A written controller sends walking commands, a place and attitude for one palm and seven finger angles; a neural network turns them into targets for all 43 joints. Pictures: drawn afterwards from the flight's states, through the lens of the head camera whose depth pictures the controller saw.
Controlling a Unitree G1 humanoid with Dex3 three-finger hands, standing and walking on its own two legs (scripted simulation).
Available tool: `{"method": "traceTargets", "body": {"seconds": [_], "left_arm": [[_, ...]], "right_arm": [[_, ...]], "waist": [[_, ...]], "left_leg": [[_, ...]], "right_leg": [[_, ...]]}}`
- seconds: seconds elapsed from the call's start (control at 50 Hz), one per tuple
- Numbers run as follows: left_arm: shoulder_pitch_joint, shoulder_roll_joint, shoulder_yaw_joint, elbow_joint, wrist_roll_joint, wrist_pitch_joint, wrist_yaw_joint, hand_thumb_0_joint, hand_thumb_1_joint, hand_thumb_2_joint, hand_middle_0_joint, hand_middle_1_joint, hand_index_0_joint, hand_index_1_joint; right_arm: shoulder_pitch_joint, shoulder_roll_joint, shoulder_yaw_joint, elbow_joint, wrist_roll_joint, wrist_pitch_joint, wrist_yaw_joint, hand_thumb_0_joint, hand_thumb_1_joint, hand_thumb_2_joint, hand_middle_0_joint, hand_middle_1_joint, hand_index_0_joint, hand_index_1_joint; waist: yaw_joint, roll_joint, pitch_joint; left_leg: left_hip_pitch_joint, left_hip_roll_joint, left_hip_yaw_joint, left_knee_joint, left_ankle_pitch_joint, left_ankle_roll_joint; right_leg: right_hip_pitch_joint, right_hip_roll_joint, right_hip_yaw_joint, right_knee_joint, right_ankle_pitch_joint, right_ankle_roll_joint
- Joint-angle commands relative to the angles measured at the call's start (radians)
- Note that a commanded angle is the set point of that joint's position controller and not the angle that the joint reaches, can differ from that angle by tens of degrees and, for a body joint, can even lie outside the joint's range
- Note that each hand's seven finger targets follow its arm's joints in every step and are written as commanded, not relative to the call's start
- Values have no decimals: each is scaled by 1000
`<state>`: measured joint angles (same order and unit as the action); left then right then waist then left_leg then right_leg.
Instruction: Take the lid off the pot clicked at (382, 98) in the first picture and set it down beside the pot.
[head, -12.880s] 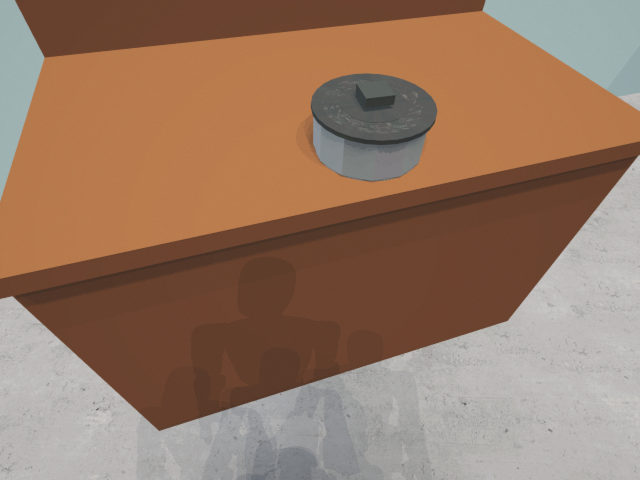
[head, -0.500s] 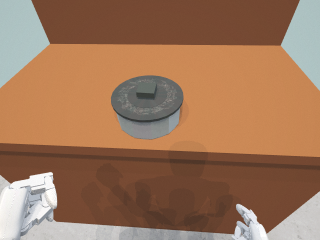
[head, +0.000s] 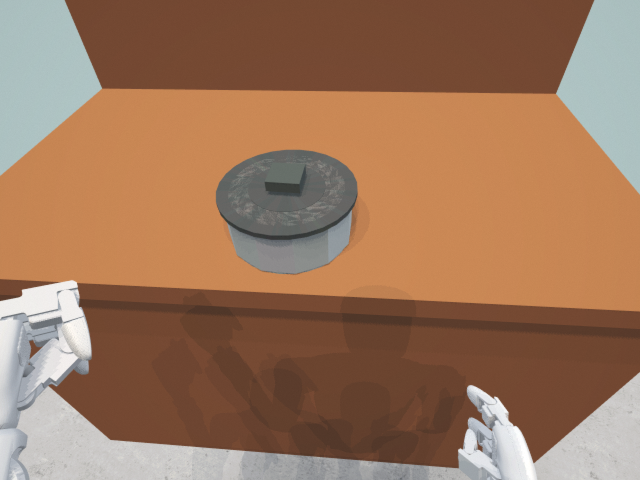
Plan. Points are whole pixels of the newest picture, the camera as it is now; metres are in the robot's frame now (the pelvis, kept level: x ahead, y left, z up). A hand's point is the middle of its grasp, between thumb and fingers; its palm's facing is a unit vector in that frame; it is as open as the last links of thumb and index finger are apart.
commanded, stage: raise the hand higher, near the body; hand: left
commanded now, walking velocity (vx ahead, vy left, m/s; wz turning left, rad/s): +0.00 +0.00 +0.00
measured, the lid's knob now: (286, 177) +0.48 +0.12 +0.15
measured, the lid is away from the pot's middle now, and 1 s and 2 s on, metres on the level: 0.00 0.00 0.00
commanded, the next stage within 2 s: reach forward and open the fingers in 0.04 s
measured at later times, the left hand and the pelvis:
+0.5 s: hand (70, 306) +0.20 +0.27 +0.18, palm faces +0.18 -0.03 -0.98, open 3.0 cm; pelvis -0.01 +0.01 +0.00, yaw +0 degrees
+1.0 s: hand (86, 261) +0.24 +0.27 +0.20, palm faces +0.02 +0.00 -1.00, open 8.2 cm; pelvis -0.03 +0.02 +0.00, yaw +1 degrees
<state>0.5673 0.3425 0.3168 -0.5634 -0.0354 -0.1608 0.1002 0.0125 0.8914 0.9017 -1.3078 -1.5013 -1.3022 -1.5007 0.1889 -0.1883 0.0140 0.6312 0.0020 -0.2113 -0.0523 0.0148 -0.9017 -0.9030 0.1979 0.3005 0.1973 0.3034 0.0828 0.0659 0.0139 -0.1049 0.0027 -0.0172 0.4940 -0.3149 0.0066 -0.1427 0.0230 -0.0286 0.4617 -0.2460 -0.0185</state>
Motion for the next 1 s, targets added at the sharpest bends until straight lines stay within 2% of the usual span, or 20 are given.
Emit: {"method": "traceTargets", "body": {"seconds": [0.0, 0.12, 0.14, 0.16, 0.18, 0.2, 0.22, 0.28, 0.34, 0.42, 0.48, 0.54, 0.62, 0.68, 0.72, 0.8, 0.82, 0.88, 0.92, 0.98], "left_arm": [[-74, 149, 130, -170, -19, -67, 11, 0, 900, 900, -1300, -1500, -1300, -1500], [-149, 177, 150, -234, -19, -98, 17, 0, 900, 900, -1300, -1500, -1300, -1500], [-137, 390, 115, -250, 373, 19, 63, 0, 871, 921, -1294, -1465, -1294, -1465], [-164, 292, 86, -319, 376, 77, 84, 0, 844, 942, -1288, -1429, -1288, -1429], [-185, 297, 88, -315, 382, 101, 91, 0, 817, 963, -1282, -1394, -1282, -1394], [-160, 338, 102, -292, 463, 135, 100, 0, 791, 984, -1276, -1358, -1276, -1358], [-125, 358, 106, -276, 527, 172, 98, 0, 764, 1005, -1271, -1323, -1271, -1323], [-170, 428, 102, -212, 637, 249, 63, 0, 683, 1068, -1253, -1216, -1253, -1216], [-244, 510, 109, -140, 708, 285, 1, 0, 595, 1131, -1233, -1110, -1233, -1110], [-352, 531, 51, -149, 727, 299, -103, 0, 466, 1215, -1201, -968, -1201, -968], [-403, 539, 21, -62, 723, 307, -171, 0, 363, 1278, -1174, -861, -1174, -861], [-524, 601, 33, -38, 734, 302, -230, 0, 258, 1341, -1144, -755, -1144, -755], [-680, 630, 0, -35, 758, 299, -293, 0, 118, 1425, -1101, -613, -1101, -613], [-684, 628, -9, 38, 766, 308, -330, 0, 14, 1488, -1068, -507, -1068, -507], [-734, 630, -19, 16, 763, 305, -359, 0, -54, 1530, -1045, -436, -1045, -436], [-738, 624, -15, 45, 745, 313, -383, 0, -187, 1614, -999, -294, -999, -294], [-824, 653, -18, 37, 751, 305, -395, 0, -220, 1635, -987, -258, -987, -258], [-888, 658, -28, 117, 759, 311, -404, 0, -317, 1698, -952, -152, -952, -152], [-959, 662, -40, 117, 759, 305, -412, 0, -381, 1740, -929, -81, -929, -81], [-988, 635, -73, 120, 758, 301, -416, 0, -381, 1740, -922, -81, -922, -81]], "right_arm": [[-148, -102, -39, -161, 7, -57, 1, 0, -900, -900, 200, 300, 200, 300], [-151, -101, -35, -158, 3, -70, -3, 0, -900, -900, 200, 300, 200, 300], [-166, -176, -24, -189, -24, 0, 14, 0, -900, -900, 200, 300, 200, 300], [-184, -140, -26, -238, -19, 41, 29, 0, -900, -900, 200, 300, 200, 300], [-178, -144, -31, -234, -19, 61, 35, 0, -900, -900, 200, 300, 200, 300], [-192, -145, -33, -242, -7, 78, 47, 0, -900, -900, 200, 300, 200, 300], [-187, -147, -33, -247, -14, 110, 53, 0, -900, -900, 200, 300, 200, 300], [-220, -174, -31, -278, 0, 191, 61, 0, -900, -900, 200, 300, 200, 300], [-239, -182, -31, -282, 21, 218, 55, 0, -900, -900, 200, 300, 200, 300], [-253, -183, -30, -280, 44, 213, 57, 0, -900, -900, 200, 300, 200, 300], [-238, -191, -30, -257, 50, 202, 48, 0, -900, -900, 200, 300, 200, 300], [-242, -186, -22, -248, 51, 190, 40, 0, -900, -900, 200, 300, 200, 300], [-244, -182, -8, -239, 46, 183, 39, 0, -900, -900, 200, 300, 200, 300], [-238, -185, -10, -239, 49, 189, 45, 0, -900, -900, 200, 300, 200, 300], [-254, -183, -3, -244, 49, 197, 54, 0, -900, -900, 200, 300, 200, 300], [-275, -187, -6, -271, 60, 185, 65, 0, -900, -900, 200, 300, 200, 300], [-254, -187, -3, -249, 50, 195, 63, 0, -900, -900, 200, 300, 200, 300], [-246, -191, -4, -248, 56, 194, 54, 0, -900, -900, 200, 300, 200, 300], [-252, -189, 0, -246, 57, 194, 57, 0, -900, -900, 200, 300, 200, 300], [-248, -189, -6, -254, 62, 186, 55, 0, -900, -900, 200, 300, 200, 300]], "waist": [[-10, -48, -18], [-6, -16, -58], [16, 57, -66], [15, 93, -69], [9, 67, -76], [21, 113, -73], [30, 79, -91], [21, -34, -106], [20, -64, -174], [14, 3, -249], [2, -51, -183], [0, -43, -183], [-1, 40, -214], [6, 17, -181], [3, 26, -237], [2, 12, -219], [4, 26, -258], [1, -16, -193], [-2, 36, -231], [1, 16, -228]], "left_leg": [[-26, 16, 21, -73, 203, 20], [-3, 11, 27, -74, 200, 23], [-134, -7, 43, -66, 235, 11], [-152, -6, 54, -67, 250, 6], [-160, -7, 57, -57, 266, 7], [-160, -5, 57, -53, 246, 1], [-176, -7, 62, -52, 229, 3], [-177, -16, 53, -38, 202, 14], [-150, -13, 42, -25, 215, 24], [-108, -17, 25, -37, 289, 24], [-113, -20, 7, -60, 295, 26], [-103, -23, 3, -73, 309, 27], [-74, -30, -9, -89, 352, 25], [-80, -28, -13, -107, 332, 20], [-65, -33, -7, -104, 362, 21], [-50, -32, -17, -89, 357, 25], [-64, -35, -9, -109, 340, 23], [-91, -29, -16, -124, 264, 22], [-76, -32, -17, -126, 256, 21], [-70, -32, -26, -132, 234, 23]], "right_leg": [[-21, -38, 20, -100, 96, 4], [-7, -48, 22, -112, 81, 3], [-45, -36, 38, -37, 114, 5], [-40, -49, -4, -15, 118, -4], [-44, -46, -9, -4, 127, -6], [-45, -38, 15, 3, 106, -13], [-44, -38, 9, 3, 84, -13], [-45, -36, 36, -11, 69, -5], [-24, -43, 42, -11, 89, 6], [9, -52, 18, -6, 186, 18], [-10, -46, 6, -32, 200, 26], [5, -43, 1, -40, 200, 23], [13, -38, -11, -47, 203, 14], [4, -32, -15, -55, 178, 11], [29, -28, -19, -49, 202, 9], [8, -16, -12, -41, 204, 4], [29, -25, -21, -52, 184, 9], [-10, -25, -23, -60, 111, 13], [-6, -24, -22, -57, 90, 7], [-11, -24, -21, -55, 75, 7]]}}
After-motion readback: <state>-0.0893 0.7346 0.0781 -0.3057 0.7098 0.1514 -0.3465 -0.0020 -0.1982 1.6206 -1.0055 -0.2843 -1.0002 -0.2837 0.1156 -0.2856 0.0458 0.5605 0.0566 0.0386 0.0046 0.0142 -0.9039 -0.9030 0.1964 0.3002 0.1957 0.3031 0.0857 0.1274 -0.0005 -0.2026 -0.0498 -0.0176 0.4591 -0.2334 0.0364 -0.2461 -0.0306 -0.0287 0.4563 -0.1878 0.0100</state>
